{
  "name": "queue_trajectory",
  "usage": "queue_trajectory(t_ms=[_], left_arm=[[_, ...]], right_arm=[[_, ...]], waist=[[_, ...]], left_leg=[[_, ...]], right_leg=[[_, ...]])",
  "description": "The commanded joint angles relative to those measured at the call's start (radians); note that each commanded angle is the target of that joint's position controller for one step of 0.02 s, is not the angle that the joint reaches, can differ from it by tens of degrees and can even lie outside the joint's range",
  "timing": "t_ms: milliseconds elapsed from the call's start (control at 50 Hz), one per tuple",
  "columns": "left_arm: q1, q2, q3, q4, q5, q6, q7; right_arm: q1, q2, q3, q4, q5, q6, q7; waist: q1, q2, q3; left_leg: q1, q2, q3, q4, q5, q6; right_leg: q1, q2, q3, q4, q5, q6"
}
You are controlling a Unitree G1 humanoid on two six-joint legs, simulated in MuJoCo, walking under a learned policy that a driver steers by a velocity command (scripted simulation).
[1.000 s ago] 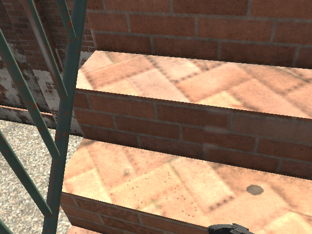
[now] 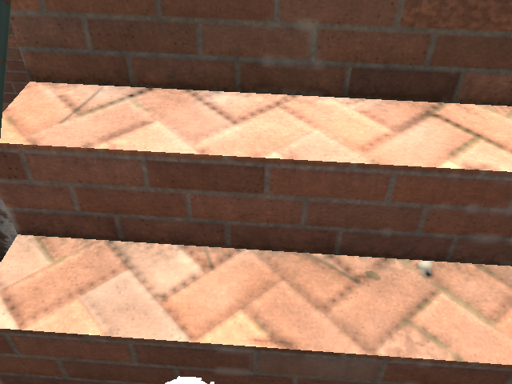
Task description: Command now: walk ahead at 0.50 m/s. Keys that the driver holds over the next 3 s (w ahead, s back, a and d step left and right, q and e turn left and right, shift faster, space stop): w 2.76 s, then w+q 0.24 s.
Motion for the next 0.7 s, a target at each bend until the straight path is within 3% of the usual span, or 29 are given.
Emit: queue_trajectory(t_ms=[20, 80, 100, 120, 160, 180, 200, 220, 240, 260, 280, 300, 320, 340, 360, 380, 400, 420, 440, 480, 520, 560, 580, 600, 620, 640, 660, 680, 700], left_arm=[[-0.013, 0.121, 0.019, -0.084, -0.002, -0.009, 0.014], [-0.013, 0.181, 0.048, -0.103, -0.016, -0.009, 0.030], [-0.050, 0.193, 0.056, -0.118, -0.014, -0.012, 0.029], [-0.092, 0.191, 0.062, -0.144, -0.014, -0.014, 0.022], [-0.186, 0.228, 0.078, -0.176, -0.049, -0.021, 0.014], [-0.135, 0.214, 0.074, -0.149, -0.067, -0.023, 0.007], [-0.152, 0.221, 0.076, -0.153, -0.065, -0.020, 0.005], [-0.201, 0.205, 0.068, -0.151, -0.073, -0.007, 0.006], [-0.191, 0.130, 0.049, -0.154, -0.090, -0.003, 0.008], [-0.191, 0.059, 0.025, -0.168, -0.095, -0.012, -0.009], [-0.259, -0.025, 0.000, -0.200, -0.099, -0.021, -0.041], [-0.233, -0.102, -0.014, -0.215, -0.095, -0.044, -0.064], [-0.054, -0.128, -0.021, -0.131, -0.093, -0.073, -0.091], [-0.164, -0.099, -0.018, -0.162, -0.111, -0.089, -0.103], [-0.413, -0.118, -0.050, -0.297, -0.108, -0.097, -0.099], [-0.466, -0.121, -0.065, -0.316, -0.090, -0.096, -0.091], [-0.425, -0.089, -0.065, -0.318, -0.075, -0.094, -0.088], [-0.382, -0.056, -0.054, -0.316, -0.085, -0.079, -0.086], [-0.364, -0.053, -0.053, -0.325, -0.092, -0.070, -0.084], [-0.351, -0.070, -0.059, -0.353, -0.104, -0.050, -0.076], [-0.402, -0.104, -0.070, -0.390, -0.100, -0.034, -0.070], [-0.539, -0.127, -0.095, -0.486, -0.099, -0.021, -0.072], [-0.633, -0.126, -0.102, -0.524, -0.101, -0.015, -0.068], [-0.666, -0.163, -0.115, -0.550, -0.090, -0.012, -0.065], [-0.753, -0.217, -0.155, -0.587, -0.085, -0.016, -0.078], [-0.699, -0.214, -0.163, -0.584, -0.100, -0.027, -0.085], [-0.655, -0.156, -0.128, -0.568, -0.103, -0.036, -0.081], [-0.449, -0.093, -0.086, -0.493, -0.080, -0.017, -0.074], [-0.388, -0.121, -0.094, -0.499, -0.054, -0.029, -0.063]], right_arm=[[-0.085, -0.086, -0.012, -0.073, 0.008, -0.003, 0.008], [-0.031, -0.062, -0.006, -0.076, -0.010, -0.002, 0.020], [-0.017, -0.061, -0.001, -0.068, -0.028, -0.010, 0.028], [-0.034, -0.077, -0.005, -0.060, -0.030, -0.017, 0.031], [-0.017, -0.095, 0.004, -0.022, -0.025, -0.011, 0.024], [-0.037, -0.131, -0.008, -0.010, -0.016, 0.000, 0.018], [-0.013, -0.149, -0.026, 0.006, 0.000, 0.005, 0.014], [0.065, -0.149, -0.034, 0.042, -0.016, 0.010, 0.016], [0.125, -0.178, -0.056, 0.089, -0.027, 0.018, 0.021], [0.217, -0.196, -0.065, 0.147, -0.041, 0.023, 0.026], [0.325, -0.177, -0.067, 0.188, -0.077, 0.020, 0.041], [0.355, -0.224, -0.068, 0.190, -0.113, 0.012, 0.045], [0.423, -0.355, -0.098, 0.164, -0.129, -0.006, 0.044], [0.346, -0.321, -0.090, 0.152, -0.111, -0.012, 0.043], [0.227, -0.302, -0.093, 0.112, -0.105, -0.016, 0.034], [0.217, -0.224, -0.072, 0.126, -0.108, -0.024, 0.034], [0.202, -0.166, -0.056, 0.130, -0.102, -0.033, 0.034], [0.214, -0.106, -0.042, 0.135, -0.108, -0.042, 0.025], [0.225, -0.077, -0.032, 0.143, -0.110, -0.050, 0.018], [0.230, -0.075, -0.028, 0.143, -0.105, -0.055, 0.005], [0.273, -0.076, -0.018, 0.151, -0.100, -0.054, -0.011], [0.267, -0.109, -0.025, 0.154, -0.065, -0.048, -0.018], [0.306, -0.092, -0.024, 0.172, -0.059, -0.041, -0.025], [0.370, -0.096, -0.025, 0.199, -0.063, -0.035, -0.033], [0.403, -0.146, -0.047, 0.232, -0.034, -0.015, -0.047], [0.386, -0.132, -0.031, 0.271, -0.011, -0.011, -0.048], [0.498, -0.189, -0.039, 0.310, 0.001, -0.044, -0.032], [0.516, -0.248, -0.049, 0.329, -0.002, -0.049, -0.040], [0.599, -0.215, -0.041, 0.343, -0.013, -0.087, -0.014]], waist=[[0.004, 0.000, 0.059], [-0.023, -0.025, 0.055], [-0.040, -0.027, 0.028], [-0.043, 0.000, 0.031], [-0.072, -0.004, 0.018], [-0.040, -0.018, 0.037], [-0.060, -0.069, 0.047], [-0.101, -0.101, 0.090], [-0.094, -0.069, 0.129], [-0.087, 0.002, 0.121], [-0.114, 0.102, 0.113], [-0.073, 0.248, 0.059], [-0.073, 0.376, -0.192], [-0.069, 0.255, -0.077], [-0.072, 0.146, 0.110], [-0.068, 0.097, 0.125], [-0.039, 0.086, 0.128], [-0.028, 0.094, 0.124], [-0.015, 0.105, 0.146], [0.015, 0.092, 0.211], [0.002, 0.088, 0.257], [0.002, 0.106, 0.271], [-0.040, 0.112, 0.268], [-0.057, 0.141, 0.216], [-0.047, 0.160, 0.182], [0.018, 0.156, 0.092], [0.009, 0.258, -0.023], [0.090, 0.391, -0.138], [0.036, 0.343, -0.269]], left_leg=[[-0.136, 0.095, -0.029, -0.079, -0.071, -0.016], [-0.006, 0.159, 0.019, -0.223, -0.100, -0.024], [0.093, 0.180, 0.051, -0.345, -0.093, -0.017], [0.208, 0.199, 0.070, -0.495, -0.063, -0.010], [0.537, 0.178, 0.158, -0.937, -0.149, 0.014], [0.626, 0.130, 0.254, -1.135, -0.238, 0.027], [0.697, 0.140, 0.257, -1.260, -0.209, 0.042], [0.753, 0.125, 0.287, -1.439, -0.239, 0.068], [0.871, 0.078, 0.292, -1.658, -0.286, 0.088], [0.987, 0.077, 0.207, -1.705, -0.297, 0.101], [1.178, 0.139, 0.025, -1.668, -0.211, 0.106], [1.354, 0.308, -0.271, -1.579, 0.292, 0.094], [1.500, 0.482, -0.697, -1.848, -0.103, 0.261], [1.425, 0.512, -0.715, -1.904, -0.540, 0.284], [1.284, 0.457, -0.546, -1.863, -0.524, 0.245], [1.233, 0.442, -0.486, -1.881, -0.480, 0.229], [1.206, 0.422, -0.434, -1.873, -0.436, 0.222], [1.195, 0.406, -0.363, -1.867, -0.372, 0.206], [1.167, 0.403, -0.305, -1.885, -0.302, 0.196], [1.112, 0.400, -0.172, -1.921, -0.216, 0.163], [1.123, 0.392, -0.077, -1.971, -0.189, 0.146], [0.982, 0.300, 0.077, -2.065, -0.194, 0.098], [0.926, 0.285, 0.100, -2.149, -0.197, 0.114], [0.962, 0.293, 0.087, -2.190, -0.146, 0.132], [0.966, 0.311, 0.130, -2.326, 0.006, 0.142], [0.861, 0.235, 0.242, -2.271, 0.522, 0.134], [0.935, 0.254, 0.209, -2.138, 1.251, 0.172], [1.189, 0.317, 0.185, -1.960, 1.775, 0.212], [1.000, 0.331, 0.120, -1.721, 1.943, 0.204]], right_leg=[[0.194, -0.289, 0.368, -0.442, -0.435, -0.143], [0.176, -0.266, 0.317, -0.483, -0.421, -0.140], [0.145, -0.247, 0.277, -0.501, -0.396, -0.129], [0.089, -0.239, 0.260, -0.486, -0.380, -0.135], [-0.035, -0.176, 0.124, -0.524, -0.314, -0.120], [-0.030, -0.154, 0.117, -0.506, -0.336, -0.147], [-0.008, -0.180, 0.165, -0.501, -0.313, -0.180], [0.024, -0.186, 0.165, -0.437, -0.323, -0.181], [-0.012, -0.137, 0.148, -0.281, -0.341, -0.162], [-0.068, -0.107, 0.124, -0.031, -0.207, -0.149], [-0.352, -0.038, 0.093, 0.416, -0.075, -0.119], [-0.663, 0.107, 0.242, 0.948, -0.085, -0.055], [-0.760, 0.213, 0.426, 1.296, -0.071, -0.015], [-0.947, 0.179, 0.454, 1.558, -0.011, 0.008], [-1.068, 0.158, 0.443, 1.593, 0.104, 0.031], [-1.079, 0.155, 0.414, 1.683, 0.112, 0.034], [-1.078, 0.146, 0.431, 1.723, 0.113, 0.026], [-1.065, 0.160, 0.451, 1.789, 0.128, 0.011], [-1.072, 0.169, 0.465, 1.845, 0.118, -0.007], [-1.115, 0.165, 0.488, 1.854, 0.106, -0.023], [-1.220, 0.170, 0.439, 1.914, 0.091, -0.024], [-1.101, 0.117, 0.303, 1.590, 0.136, -0.015], [-1.018, 0.103, 0.210, 1.466, 0.138, -0.007], [-0.971, 0.073, 0.151, 1.438, 0.169, -0.005], [-0.800, 0.010, 0.034, 1.171, 0.061, -0.027], [-0.377, 0.069, -0.060, 0.912, 0.060, -0.075], [-0.124, 0.178, -0.134, 0.858, -0.089, -0.099], [-0.092, 0.231, -0.092, 0.804, -0.304, -0.118], [0.196, 0.145, 0.161, 0.729, -0.279, -0.181]])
